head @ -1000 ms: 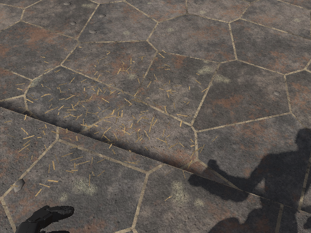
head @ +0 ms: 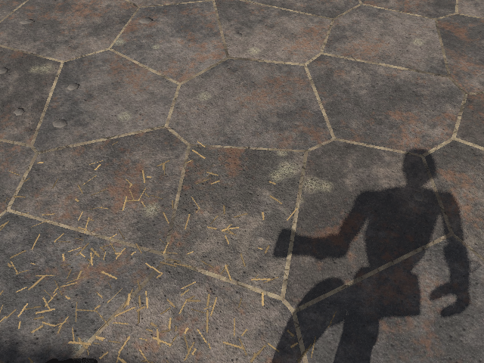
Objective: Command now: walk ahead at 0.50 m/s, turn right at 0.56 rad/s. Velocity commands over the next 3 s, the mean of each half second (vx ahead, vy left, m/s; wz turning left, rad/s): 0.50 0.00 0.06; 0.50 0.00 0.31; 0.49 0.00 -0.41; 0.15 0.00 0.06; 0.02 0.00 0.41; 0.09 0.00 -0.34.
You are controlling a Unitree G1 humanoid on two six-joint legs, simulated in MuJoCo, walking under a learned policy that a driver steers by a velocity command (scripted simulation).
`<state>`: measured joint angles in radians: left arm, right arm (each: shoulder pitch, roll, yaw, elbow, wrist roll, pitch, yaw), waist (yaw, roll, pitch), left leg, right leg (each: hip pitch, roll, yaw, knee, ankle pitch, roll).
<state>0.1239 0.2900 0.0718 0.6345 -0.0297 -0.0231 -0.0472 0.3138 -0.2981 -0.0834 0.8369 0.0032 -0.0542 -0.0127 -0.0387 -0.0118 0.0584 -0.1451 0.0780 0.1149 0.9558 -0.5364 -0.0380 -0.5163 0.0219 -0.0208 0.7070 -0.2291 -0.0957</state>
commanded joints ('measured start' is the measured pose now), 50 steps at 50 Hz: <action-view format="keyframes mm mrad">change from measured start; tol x32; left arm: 1 280 181 54 -12 3 -29 0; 34 456 -16 -28 172 37 -86 44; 50 -37 32 -23 27 10 -69 46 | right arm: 1 -79 -155 -20 -152 45 -70 20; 27 -382 5 19 -192 18 -34 122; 35 260 -208 -36 31 -9 -8 65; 50 0 -99 3 33 10 -27 5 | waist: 1 140 -116 -240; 27 158 -19 117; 36 -110 106 -531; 50 -33 54 -13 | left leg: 1 -703 -53 -206 454 52 52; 6 -440 73 -191 136 267 30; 19 -918 -6 -324 -109 650 87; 28 -540 -48 -145 -530 1009 108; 33 301 -28 -119 -620 1127 221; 34 787 145 -353 -150 1612 340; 38 400 278 -816 -602 277 437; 42 -287 153 -471 -657 778 371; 50 25 102 -233 -685 686 233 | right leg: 1 745 -308 717 -426 -124 -266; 12 424 -227 161 -479 507 -154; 23 427 -209 -28 -380 90 -46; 32 463 -207 -90 486 579 48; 34 -312 -41 18 1282 -662 148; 50 -68 -95 43 -86 328 88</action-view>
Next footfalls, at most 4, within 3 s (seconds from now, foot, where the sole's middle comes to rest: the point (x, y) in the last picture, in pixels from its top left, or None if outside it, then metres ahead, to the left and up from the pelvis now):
0.66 left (184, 344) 0.55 0.20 -0.90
1.10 right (226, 240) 0.90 0.07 -0.90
1.58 left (170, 184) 1.15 0.28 -0.90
1.98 right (230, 187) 1.13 0.05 -0.90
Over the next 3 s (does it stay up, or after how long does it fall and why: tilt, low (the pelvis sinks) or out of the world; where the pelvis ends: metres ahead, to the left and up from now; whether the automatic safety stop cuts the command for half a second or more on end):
stays up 1.08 0.17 -0.13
